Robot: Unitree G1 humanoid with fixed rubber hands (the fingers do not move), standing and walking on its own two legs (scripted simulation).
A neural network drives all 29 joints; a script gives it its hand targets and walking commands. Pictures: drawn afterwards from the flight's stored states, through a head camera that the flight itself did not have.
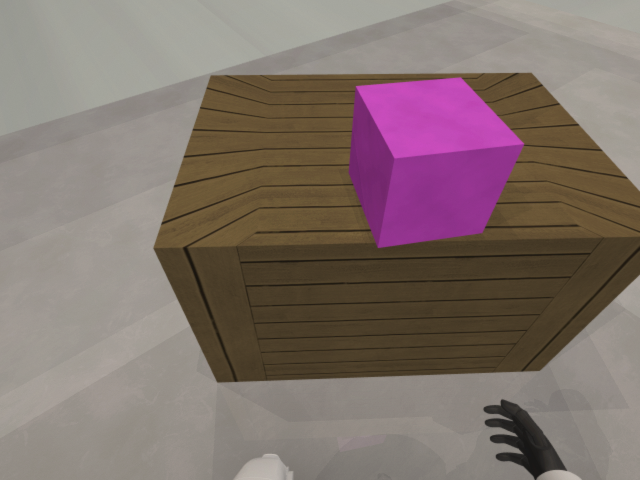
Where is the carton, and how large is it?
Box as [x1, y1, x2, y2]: [349, 77, 523, 247]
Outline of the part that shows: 460,77 356,86 355,88 349,174 378,247 482,232 523,143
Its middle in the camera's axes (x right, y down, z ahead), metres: +0.20 -0.15 +0.76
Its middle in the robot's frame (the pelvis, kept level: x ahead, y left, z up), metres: +0.68 -0.14 +0.02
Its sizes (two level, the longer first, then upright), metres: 0.236 0.218 0.210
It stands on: a pedestal, 0.65 m high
